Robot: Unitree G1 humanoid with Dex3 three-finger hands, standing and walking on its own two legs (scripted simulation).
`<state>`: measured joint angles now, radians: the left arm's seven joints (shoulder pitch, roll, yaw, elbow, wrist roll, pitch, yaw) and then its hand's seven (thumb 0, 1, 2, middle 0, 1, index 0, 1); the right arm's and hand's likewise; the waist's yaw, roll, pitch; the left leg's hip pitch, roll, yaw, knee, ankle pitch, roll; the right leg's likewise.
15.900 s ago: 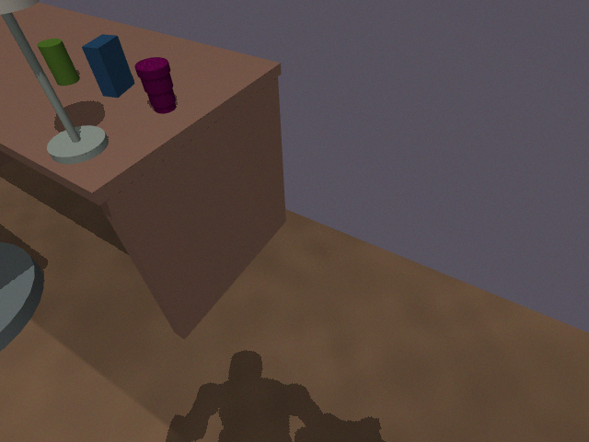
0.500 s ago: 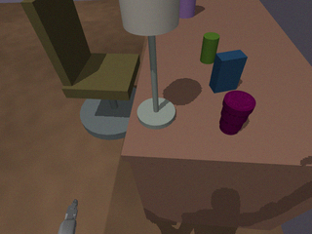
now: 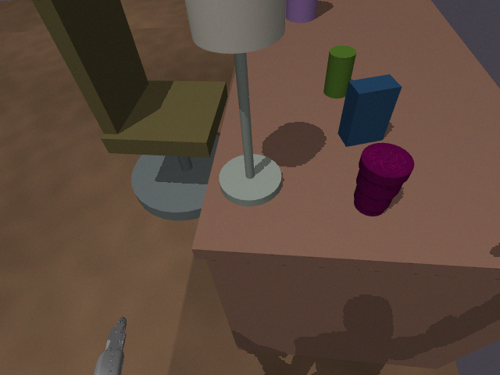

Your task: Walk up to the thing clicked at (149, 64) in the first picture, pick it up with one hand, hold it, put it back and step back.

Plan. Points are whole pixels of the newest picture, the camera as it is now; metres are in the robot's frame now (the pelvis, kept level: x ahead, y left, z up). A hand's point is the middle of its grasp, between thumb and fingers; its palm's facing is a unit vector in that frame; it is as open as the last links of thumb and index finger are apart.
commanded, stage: go down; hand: right
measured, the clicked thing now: (377, 183) +0.46 -0.18 +0.04
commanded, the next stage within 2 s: approach in 0.88 s
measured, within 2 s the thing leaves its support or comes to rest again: neither
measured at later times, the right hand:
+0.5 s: hand out of the picture +0.38 -0.38 +0.17, palm faces +0.18 +0.98 -0.01, open 17.7 cm
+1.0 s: hand out of the picture +0.38 -0.38 +0.17, palm faces +0.19 +0.98 -0.01, open 17.7 cm
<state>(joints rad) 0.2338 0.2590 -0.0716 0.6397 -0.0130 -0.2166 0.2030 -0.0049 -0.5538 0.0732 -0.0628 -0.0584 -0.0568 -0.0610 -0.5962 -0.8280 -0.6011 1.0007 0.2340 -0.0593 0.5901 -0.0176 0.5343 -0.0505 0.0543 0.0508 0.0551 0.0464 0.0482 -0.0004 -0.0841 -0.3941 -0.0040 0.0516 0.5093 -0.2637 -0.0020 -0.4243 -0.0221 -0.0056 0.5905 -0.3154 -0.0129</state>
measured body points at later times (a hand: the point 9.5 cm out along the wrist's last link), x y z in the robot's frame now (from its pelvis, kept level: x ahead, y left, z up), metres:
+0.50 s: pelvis +0.00 +0.00 +0.00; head +0.05 -0.02 +0.44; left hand +0.14 +0.26 -0.07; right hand +0.37 -0.43 +0.17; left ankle -0.01 +0.12 -0.73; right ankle -0.02 -0.11 -0.73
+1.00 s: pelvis +0.00 +0.00 +0.00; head +0.04 -0.02 +0.45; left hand +0.14 +0.25 -0.07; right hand +0.36 -0.43 +0.18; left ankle -0.01 +0.12 -0.73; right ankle -0.02 -0.11 -0.73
